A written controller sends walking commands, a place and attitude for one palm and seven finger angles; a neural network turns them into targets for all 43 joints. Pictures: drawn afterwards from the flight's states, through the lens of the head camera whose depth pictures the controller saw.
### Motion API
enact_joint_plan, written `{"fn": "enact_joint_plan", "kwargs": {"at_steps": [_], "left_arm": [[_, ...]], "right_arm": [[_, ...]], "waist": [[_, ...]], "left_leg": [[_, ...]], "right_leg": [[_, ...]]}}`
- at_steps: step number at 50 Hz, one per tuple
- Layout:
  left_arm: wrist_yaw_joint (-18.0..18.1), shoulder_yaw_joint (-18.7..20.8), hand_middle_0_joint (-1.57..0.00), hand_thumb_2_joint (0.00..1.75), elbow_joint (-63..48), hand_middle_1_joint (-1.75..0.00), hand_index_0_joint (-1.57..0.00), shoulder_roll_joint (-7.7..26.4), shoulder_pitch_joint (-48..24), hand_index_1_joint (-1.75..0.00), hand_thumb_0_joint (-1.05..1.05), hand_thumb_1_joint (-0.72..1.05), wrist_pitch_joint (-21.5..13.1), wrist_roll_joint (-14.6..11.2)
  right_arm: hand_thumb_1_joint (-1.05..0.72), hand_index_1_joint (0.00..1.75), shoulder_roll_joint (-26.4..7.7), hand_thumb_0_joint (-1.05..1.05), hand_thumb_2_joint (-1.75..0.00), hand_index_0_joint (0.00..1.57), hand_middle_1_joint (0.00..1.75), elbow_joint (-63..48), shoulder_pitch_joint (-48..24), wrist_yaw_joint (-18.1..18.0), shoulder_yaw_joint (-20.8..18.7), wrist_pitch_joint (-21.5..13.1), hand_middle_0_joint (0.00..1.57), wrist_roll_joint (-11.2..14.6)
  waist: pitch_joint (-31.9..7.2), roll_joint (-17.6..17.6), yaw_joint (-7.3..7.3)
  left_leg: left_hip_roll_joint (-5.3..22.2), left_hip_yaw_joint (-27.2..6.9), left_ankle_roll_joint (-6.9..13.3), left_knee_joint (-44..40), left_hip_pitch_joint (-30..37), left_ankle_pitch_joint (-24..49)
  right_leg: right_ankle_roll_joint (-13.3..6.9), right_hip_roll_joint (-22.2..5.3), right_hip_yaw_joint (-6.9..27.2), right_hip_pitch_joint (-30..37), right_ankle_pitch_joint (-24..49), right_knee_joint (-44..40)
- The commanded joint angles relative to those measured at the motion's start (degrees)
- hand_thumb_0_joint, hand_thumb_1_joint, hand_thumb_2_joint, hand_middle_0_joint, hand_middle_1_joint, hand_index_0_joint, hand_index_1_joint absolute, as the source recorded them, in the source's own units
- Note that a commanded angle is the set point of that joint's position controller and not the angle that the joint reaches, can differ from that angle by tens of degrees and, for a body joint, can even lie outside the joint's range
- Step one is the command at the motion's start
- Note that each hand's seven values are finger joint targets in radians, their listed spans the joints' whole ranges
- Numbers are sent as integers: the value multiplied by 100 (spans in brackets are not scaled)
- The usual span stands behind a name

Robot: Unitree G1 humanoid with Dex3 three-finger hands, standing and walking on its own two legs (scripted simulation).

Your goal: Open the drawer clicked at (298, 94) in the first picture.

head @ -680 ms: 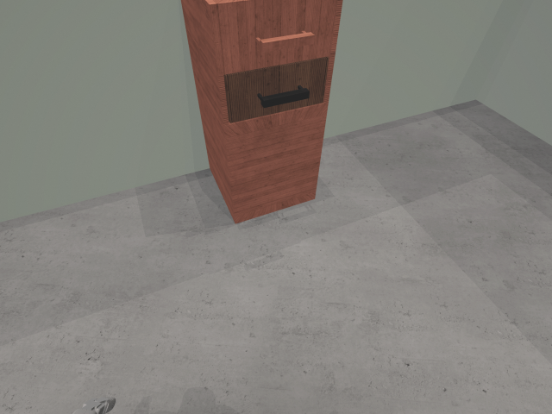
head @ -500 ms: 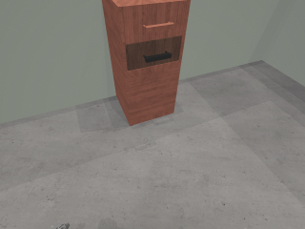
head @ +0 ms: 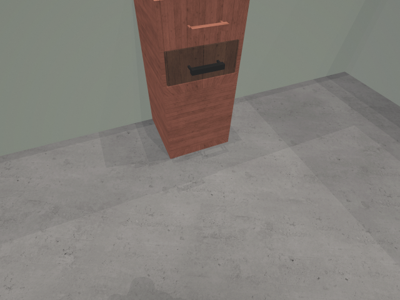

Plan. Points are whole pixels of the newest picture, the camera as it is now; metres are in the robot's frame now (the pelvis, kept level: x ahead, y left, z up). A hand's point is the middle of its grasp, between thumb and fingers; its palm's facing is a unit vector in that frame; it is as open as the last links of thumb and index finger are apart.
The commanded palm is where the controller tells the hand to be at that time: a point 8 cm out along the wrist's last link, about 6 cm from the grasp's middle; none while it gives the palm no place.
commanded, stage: stand and wait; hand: left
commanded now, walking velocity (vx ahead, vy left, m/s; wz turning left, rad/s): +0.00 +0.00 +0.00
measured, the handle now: (205, 66) +1.16 +0.04 -0.13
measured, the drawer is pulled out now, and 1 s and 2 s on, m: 0.00 0.00 0.00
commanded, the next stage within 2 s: look at it before walking up in 0.14 s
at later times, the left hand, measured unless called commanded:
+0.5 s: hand out of the picture +0.08 +0.24 -0.16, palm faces -0.03 -0.94 -0.33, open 7.4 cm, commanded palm none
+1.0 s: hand out of the picture +0.08 +0.24 -0.16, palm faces -0.04 -0.94 -0.33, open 7.4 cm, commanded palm none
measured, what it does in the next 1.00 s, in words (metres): stands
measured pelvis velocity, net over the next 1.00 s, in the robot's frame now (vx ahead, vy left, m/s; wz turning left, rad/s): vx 0.01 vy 0.00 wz -0.04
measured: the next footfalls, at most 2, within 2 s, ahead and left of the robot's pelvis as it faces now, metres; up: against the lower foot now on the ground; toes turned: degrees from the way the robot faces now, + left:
left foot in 1.82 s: +0.11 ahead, +0.08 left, +0.00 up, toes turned -27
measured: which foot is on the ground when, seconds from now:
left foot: down 0.00-1.00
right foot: down 0.00-1.00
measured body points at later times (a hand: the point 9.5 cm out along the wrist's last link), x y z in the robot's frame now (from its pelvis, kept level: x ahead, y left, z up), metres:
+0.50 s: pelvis +0.01 +0.00 +0.00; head +0.01 +0.00 +0.45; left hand +0.08 +0.29 -0.13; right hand +0.09 -0.30 -0.13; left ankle +0.01 +0.12 -0.74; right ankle +0.01 -0.13 -0.74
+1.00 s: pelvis +0.01 +0.00 +0.00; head +0.01 +0.00 +0.45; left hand +0.08 +0.29 -0.13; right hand +0.09 -0.30 -0.13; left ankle +0.02 +0.12 -0.74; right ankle +0.01 -0.13 -0.74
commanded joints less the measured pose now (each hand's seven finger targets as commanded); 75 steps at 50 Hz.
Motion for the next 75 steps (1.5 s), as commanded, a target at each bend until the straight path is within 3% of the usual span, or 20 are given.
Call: {"fn": "enact_joint_plan", "kwargs": {"at_steps": [1,10,22,44,45,48,51,54,56,58,59,61,62,63,64,65,66,68,71,75], "left_arm": [[93,205,-20,90,-354,-30,-20,1158,-273,-30,0,90,-160,-26],[88,202,-20,90,-327,-30,-20,1143,-334,-30,0,90,-142,-18],[99,209,-20,90,-330,-30,-20,1149,-358,-30,0,90,-178,-18],[92,213,-20,90,-312,-30,-20,1177,-371,-30,0,90,-162,-22],[89,228,-20,90,-351,-30,-20,1138,-374,-30,0,90,-136,-18],[121,159,-20,90,-370,-30,-20,550,-55,-30,0,90,49,-23],[95,234,-20,90,-566,-30,-20,568,56,-30,0,90,150,3],[45,294,-20,90,-772,-30,-20,474,127,-30,0,90,207,12],[13,327,-20,90,-877,-30,-20,340,227,-30,0,90,238,15],[-7,374,-20,90,-977,-30,-20,188,372,-30,0,90,272,14],[-15,400,-20,90,-998,-30,-20,162,453,-30,0,90,276,6],[-44,463,-20,90,-912,-30,-20,174,1018,-30,0,90,214,34],[-13,549,-20,90,-881,-30,-20,499,1259,-30,0,90,130,97],[78,630,-20,90,-958,-30,-20,1058,1214,-30,0,90,65,121],[142,627,-20,90,-1025,-30,-20,950,1234,-30,0,90,107,41],[147,630,-20,90,-1115,-30,-20,750,873,-30,0,90,106,31],[146,620,-20,90,-1202,-30,-20,644,590,-30,0,90,108,18],[117,563,-20,90,-1264,-30,-20,375,494,-30,0,90,47,-12],[105,591,-20,90,-1169,-30,-20,306,779,-30,0,90,-31,-13],[53,619,-20,90,-1064,-30,-20,287,1114,-30,0,90,-112,10]], "right_arm": [[-90,30,-1183,0,-90,20,30,-398,-342,-51,-212,-172,20,14],[-90,30,-1191,0,-90,20,30,-338,-372,-48,-206,-172,20,4],[-90,30,-1181,0,-90,20,30,-341,-410,-55,-208,-188,20,16],[-90,30,-1230,0,-90,20,30,-307,-463,-75,-194,-187,20,17],[-90,30,-1191,0,-90,20,30,-327,-409,-90,-204,-178,20,10],[-90,30,-533,0,-90,20,30,-322,-6,-126,-121,-51,20,4],[-90,30,-632,0,-90,20,30,-525,96,-166,-234,32,20,-6],[-90,30,-735,0,-90,20,30,-744,48,-186,-348,65,20,-20],[-90,30,-804,0,-90,20,30,-869,1,-183,-416,54,20,-12],[-90,30,-744,0,-90,20,30,-1006,-134,-174,-460,30,20,-28],[-90,30,-699,0,-90,20,30,-1062,-215,-176,-475,31,20,-38],[-90,30,-673,0,-90,20,30,-1176,-450,-166,-507,66,20,-40],[-90,30,-388,0,-90,20,30,-1236,-416,-144,-488,137,20,-9],[-90,30,93,0,-90,20,30,-1452,-297,-111,-387,162,20,4],[-90,30,-116,0,-90,20,30,-1457,-370,-135,-426,204,20,8],[-90,30,-148,0,-90,20,30,-1346,-250,-115,-466,216,20,9],[-90,30,-167,0,-90,20,30,-1259,-234,-100,-477,202,20,5],[-90,30,-97,0,-90,20,30,-1188,-113,-80,-470,185,20,-41],[-90,30,-36,0,-90,20,30,-1143,19,-53,-456,157,20,-90],[-90,30,5,0,-90,20,30,-1273,-174,-24,-459,82,20,-118]], "waist": [[-329,22,-27],[-165,83,-25],[-390,34,-40],[-355,65,-27],[-342,49,-48],[-315,3,-75],[-253,84,-96],[-215,435,-78],[-206,896,-31],[-239,1184,44],[-194,1181,89],[-279,622,407],[-222,-706,511],[-60,-2282,357],[-147,-1594,411],[-73,-1331,206],[6,-1022,134],[-118,-587,49],[-481,-472,105],[-390,-483,232]], "left_leg": [[674,-578,173,-509,-25,406],[681,-620,163,-662,-74,206],[718,-544,151,-585,184,746],[759,-467,125,-672,373,833],[774,-395,113,-572,421,893],[811,-108,4,-243,386,941],[961,-71,65,-99,366,723],[1299,-249,253,-222,291,453],[1802,-496,589,-432,79,692],[2132,-446,904,-401,5,1366],[2170,-292,895,-250,-168,1473],[1817,302,458,819,-646,1102],[1059,823,-63,2269,-1193,-198],[187,702,-359,3675,-2377,-2215],[308,-58,-245,4093,-2159,-2084],[429,-152,-204,4210,-2168,-1564],[498,-131,-224,4314,-2178,-1265],[530,-128,-308,4257,-2099,-722],[520,-39,-394,3990,-2247,-523],[492,-24,-434,3651,-2545,-604]], "right_leg": [[-247,-595,578,31,146,-547],[-223,-568,568,-41,-36,-613],[-230,-607,552,135,596,-580],[-223,-590,577,167,760,-663],[-233,-565,625,77,933,-596],[-156,-535,686,-176,1311,-235],[-169,-382,748,-608,1251,151],[-105,-105,593,-1016,863,797],[-26,99,285,-1138,-401,1775],[33,15,83,-1191,-1520,2458],[3,-102,114,-1029,-1593,2385],[-37,-145,56,-248,-563,1241],[-200,-699,1103,-34,493,-98],[-674,-1953,3334,-81,1628,-918],[-970,-1960,3145,-284,1264,-1048],[-924,-1604,2833,-478,172,-1159],[-834,-1418,2797,-593,-126,-1089],[-789,-1085,2329,-444,-78,-987],[-785,-909,2287,149,-802,-1082],[-954,-888,2636,381,-1495,-1289]]}}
